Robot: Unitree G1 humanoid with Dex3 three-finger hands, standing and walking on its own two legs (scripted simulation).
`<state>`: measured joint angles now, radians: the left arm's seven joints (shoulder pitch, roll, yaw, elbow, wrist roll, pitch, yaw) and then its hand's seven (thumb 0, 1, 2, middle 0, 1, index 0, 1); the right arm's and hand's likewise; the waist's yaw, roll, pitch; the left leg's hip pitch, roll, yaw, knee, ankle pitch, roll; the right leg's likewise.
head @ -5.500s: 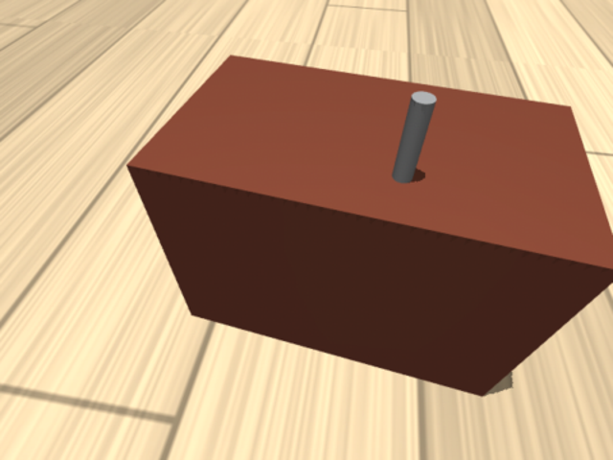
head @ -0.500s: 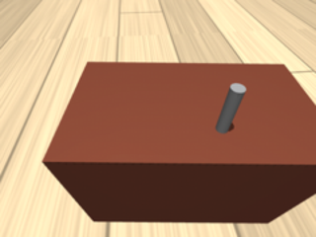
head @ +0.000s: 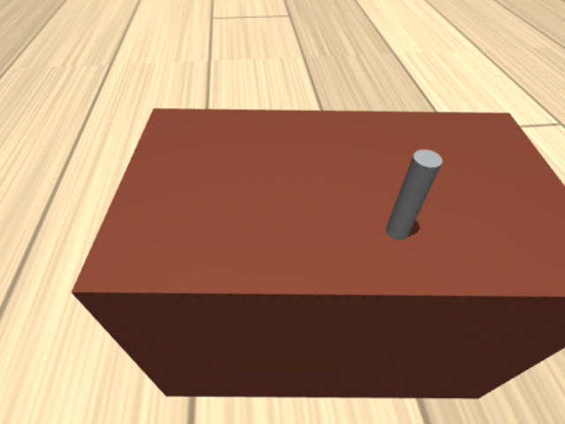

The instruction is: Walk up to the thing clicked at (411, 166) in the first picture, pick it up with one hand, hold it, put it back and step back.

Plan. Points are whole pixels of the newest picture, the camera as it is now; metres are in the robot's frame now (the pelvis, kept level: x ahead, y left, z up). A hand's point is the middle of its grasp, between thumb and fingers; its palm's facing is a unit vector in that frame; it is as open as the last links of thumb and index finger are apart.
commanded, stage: stand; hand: right
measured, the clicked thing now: (410, 198) +0.51 -0.23 +0.01
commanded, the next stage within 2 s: rise first in 0.56 s
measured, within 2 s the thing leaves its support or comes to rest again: neither
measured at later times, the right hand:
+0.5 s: hand out of the picture +0.08 -0.25 -0.16, palm faces -0.04 +0.94 -0.34, open 7.4 cm
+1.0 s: hand out of the picture +0.15 -0.26 -0.11, palm faces +0.24 +0.91 -0.33, open 13.5 cm
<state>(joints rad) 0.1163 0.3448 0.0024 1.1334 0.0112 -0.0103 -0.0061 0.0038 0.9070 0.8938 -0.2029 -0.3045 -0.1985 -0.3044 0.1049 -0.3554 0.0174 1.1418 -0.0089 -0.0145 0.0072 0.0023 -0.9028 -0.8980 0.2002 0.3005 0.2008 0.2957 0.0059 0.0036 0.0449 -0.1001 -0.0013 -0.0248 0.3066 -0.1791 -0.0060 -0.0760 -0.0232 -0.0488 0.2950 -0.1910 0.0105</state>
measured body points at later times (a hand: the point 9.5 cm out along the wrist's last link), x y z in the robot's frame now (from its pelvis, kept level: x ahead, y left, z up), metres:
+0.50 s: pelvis +0.00 +0.00 +0.00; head +0.01 +0.00 +0.45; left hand +0.08 +0.30 -0.13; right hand +0.08 -0.30 -0.13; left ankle -0.01 +0.12 -0.75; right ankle -0.02 -0.12 -0.75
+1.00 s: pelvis -0.01 +0.00 -0.01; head +0.02 +0.01 +0.44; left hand +0.16 +0.28 -0.11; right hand +0.14 -0.30 -0.09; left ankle -0.01 +0.12 -0.75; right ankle -0.02 -0.12 -0.75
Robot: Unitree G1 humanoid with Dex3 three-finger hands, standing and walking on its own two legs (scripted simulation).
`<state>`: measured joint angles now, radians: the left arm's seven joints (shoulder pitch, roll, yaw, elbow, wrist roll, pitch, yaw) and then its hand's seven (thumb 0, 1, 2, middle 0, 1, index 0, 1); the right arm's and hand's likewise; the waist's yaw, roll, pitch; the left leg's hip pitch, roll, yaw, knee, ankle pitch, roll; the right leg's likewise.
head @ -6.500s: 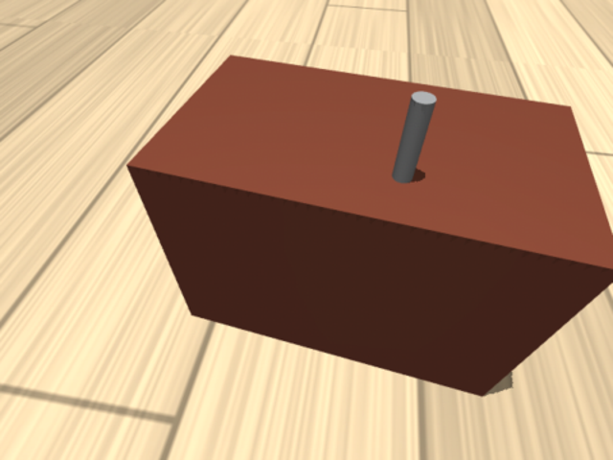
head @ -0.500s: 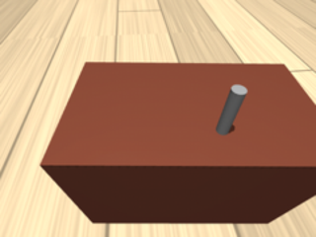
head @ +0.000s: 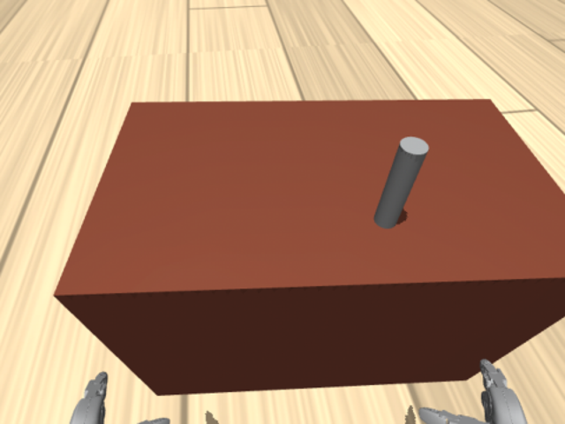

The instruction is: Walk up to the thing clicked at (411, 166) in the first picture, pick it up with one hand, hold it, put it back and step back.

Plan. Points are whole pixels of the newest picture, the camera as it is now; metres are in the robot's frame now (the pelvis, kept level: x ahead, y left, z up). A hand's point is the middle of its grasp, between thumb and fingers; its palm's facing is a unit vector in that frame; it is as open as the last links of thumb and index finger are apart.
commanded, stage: rise first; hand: right
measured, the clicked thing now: (398, 187) +0.52 -0.21 +0.02
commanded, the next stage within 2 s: go down in 1.32 s
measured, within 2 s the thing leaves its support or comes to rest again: neither
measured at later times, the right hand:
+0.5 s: hand (492, 381) +0.19 -0.27 -0.01, palm faces +0.30 +0.88 -0.36, open 17.5 cm
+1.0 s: hand (522, 378) +0.18 -0.27 +0.05, palm faces +0.34 +0.86 -0.39, open 17.5 cm
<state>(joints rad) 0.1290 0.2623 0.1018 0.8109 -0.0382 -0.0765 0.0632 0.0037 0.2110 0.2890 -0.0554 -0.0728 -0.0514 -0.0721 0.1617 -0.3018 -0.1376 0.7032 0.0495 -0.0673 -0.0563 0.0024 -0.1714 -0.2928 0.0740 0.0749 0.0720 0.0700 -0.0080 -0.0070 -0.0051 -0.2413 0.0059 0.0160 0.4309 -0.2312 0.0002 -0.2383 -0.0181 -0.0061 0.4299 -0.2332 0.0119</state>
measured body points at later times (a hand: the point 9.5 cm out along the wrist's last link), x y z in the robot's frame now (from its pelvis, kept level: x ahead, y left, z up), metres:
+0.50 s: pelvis +0.01 +0.00 +0.00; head +0.02 +0.01 +0.45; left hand +0.17 +0.26 -0.09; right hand +0.17 -0.31 +0.02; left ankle -0.01 +0.12 -0.74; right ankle -0.01 -0.13 -0.74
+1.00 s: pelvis +0.00 +0.00 +0.00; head +0.00 +0.02 +0.45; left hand +0.16 +0.26 -0.09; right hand +0.16 -0.31 +0.07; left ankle -0.01 +0.12 -0.74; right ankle -0.01 -0.13 -0.74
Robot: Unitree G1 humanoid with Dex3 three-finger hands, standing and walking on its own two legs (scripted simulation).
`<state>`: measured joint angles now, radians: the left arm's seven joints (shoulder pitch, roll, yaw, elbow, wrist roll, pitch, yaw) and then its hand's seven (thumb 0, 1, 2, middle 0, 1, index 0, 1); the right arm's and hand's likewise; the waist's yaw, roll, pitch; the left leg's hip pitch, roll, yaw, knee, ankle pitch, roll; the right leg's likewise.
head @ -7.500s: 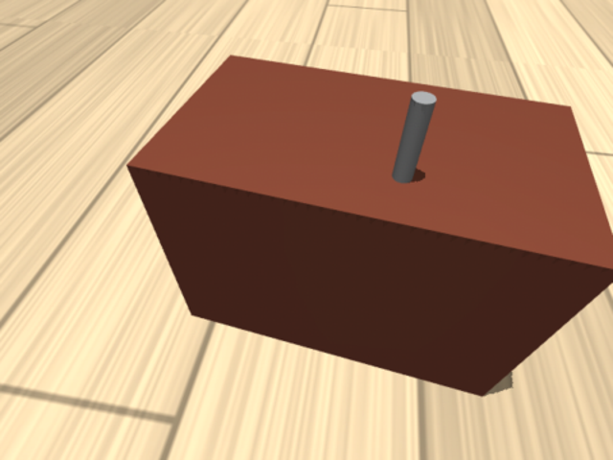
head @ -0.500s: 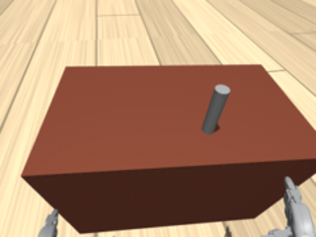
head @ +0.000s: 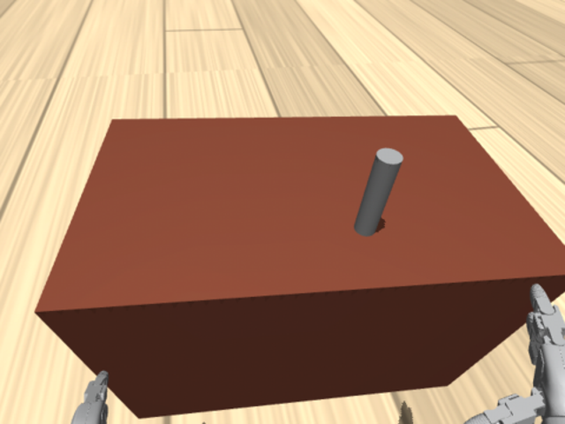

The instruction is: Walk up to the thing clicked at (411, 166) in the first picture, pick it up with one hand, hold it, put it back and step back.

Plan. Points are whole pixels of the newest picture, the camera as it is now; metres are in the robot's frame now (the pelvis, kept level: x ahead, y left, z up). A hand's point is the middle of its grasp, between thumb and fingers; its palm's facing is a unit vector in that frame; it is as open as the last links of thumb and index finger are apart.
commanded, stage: rise first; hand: right
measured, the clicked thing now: (375, 195) +0.53 -0.20 +0.02
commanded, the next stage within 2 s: go down in 0.32 s
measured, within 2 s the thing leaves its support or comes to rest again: neither
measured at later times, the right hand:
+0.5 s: hand (515, 362) +0.18 -0.27 +0.07, palm faces +0.35 +0.84 -0.41, open 17.4 cm
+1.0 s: hand (518, 268) +0.30 -0.32 +0.10, palm faces +0.20 +0.97 -0.11, open 17.4 cm
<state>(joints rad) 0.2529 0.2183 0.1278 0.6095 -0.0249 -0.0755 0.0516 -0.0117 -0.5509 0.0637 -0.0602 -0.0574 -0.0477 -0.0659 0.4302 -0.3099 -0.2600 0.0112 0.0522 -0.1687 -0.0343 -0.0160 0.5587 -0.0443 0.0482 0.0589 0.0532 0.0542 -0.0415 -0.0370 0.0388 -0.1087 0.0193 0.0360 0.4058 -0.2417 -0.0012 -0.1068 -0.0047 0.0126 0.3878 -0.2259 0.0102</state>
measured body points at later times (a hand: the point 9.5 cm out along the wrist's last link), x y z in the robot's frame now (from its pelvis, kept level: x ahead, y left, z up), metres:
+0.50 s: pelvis +0.00 +0.00 +0.00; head -0.01 +0.02 +0.45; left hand +0.15 +0.26 -0.09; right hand +0.16 -0.31 +0.10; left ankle -0.01 +0.12 -0.74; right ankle -0.01 -0.13 -0.74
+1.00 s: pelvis -0.01 +0.00 +0.00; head +0.00 +0.00 +0.45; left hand +0.15 +0.26 -0.09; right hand +0.28 -0.37 +0.11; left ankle -0.01 +0.12 -0.74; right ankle -0.01 -0.13 -0.74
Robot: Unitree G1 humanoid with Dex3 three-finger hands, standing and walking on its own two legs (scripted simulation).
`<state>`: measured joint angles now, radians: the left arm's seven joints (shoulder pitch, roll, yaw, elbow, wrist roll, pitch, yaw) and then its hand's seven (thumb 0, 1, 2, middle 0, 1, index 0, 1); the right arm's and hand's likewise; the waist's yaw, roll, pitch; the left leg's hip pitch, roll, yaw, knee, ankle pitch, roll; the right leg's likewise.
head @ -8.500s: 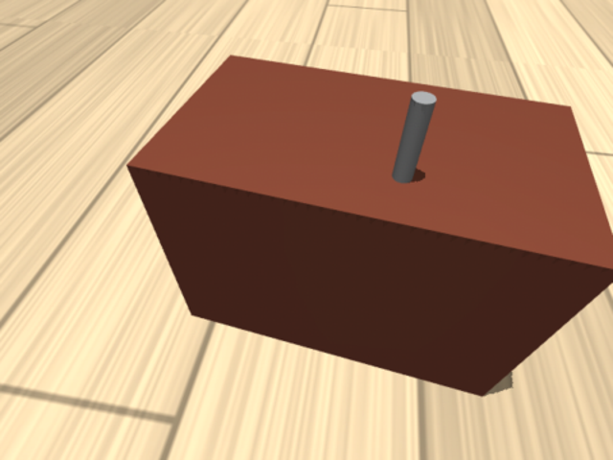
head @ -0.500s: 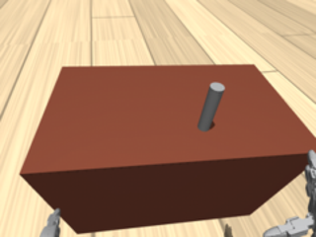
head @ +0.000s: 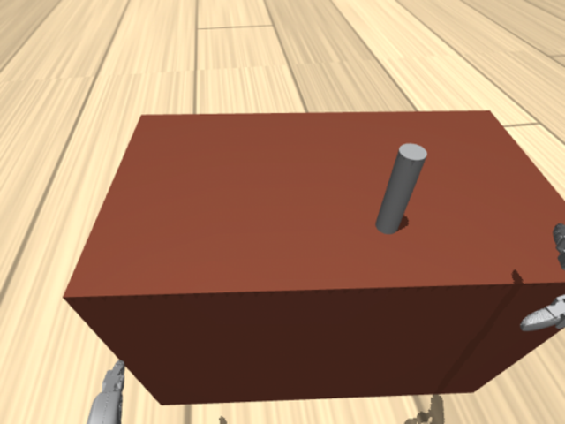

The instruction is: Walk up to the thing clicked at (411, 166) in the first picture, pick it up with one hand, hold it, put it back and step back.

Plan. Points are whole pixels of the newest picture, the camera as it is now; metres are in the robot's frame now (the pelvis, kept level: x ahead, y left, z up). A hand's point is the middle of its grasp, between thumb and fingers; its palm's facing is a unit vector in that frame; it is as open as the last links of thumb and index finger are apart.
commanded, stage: go down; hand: right
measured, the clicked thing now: (398, 192) +0.53 -0.20 +0.02
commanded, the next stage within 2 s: none
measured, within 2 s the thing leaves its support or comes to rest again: neither
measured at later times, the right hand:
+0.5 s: hand (552, 254) +0.33 -0.34 +0.10, palm faces +0.12 +0.99 +0.00, open 17.3 cm
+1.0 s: hand (550, 219) +0.39 -0.37 +0.11, palm faces +0.14 +0.99 +0.02, open 17.6 cm
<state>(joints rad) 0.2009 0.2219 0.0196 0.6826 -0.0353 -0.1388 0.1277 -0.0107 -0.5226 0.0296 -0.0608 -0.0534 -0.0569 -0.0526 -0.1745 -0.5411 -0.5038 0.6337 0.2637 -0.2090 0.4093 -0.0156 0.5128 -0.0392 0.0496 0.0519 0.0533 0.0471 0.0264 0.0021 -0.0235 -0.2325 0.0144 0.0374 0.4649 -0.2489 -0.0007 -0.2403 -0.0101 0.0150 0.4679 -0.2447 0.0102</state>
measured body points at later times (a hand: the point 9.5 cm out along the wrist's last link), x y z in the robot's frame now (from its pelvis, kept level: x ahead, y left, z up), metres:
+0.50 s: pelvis +0.01 -0.01 -0.01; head +0.03 -0.03 +0.44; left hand +0.16 +0.25 -0.08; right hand +0.32 -0.40 +0.10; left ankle +0.00 +0.12 -0.74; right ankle +0.00 -0.13 -0.74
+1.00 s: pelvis +0.01 -0.01 -0.02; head +0.07 -0.04 +0.43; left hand +0.15 +0.25 -0.08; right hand +0.38 -0.42 +0.11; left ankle +0.00 +0.12 -0.74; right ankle +0.00 -0.13 -0.74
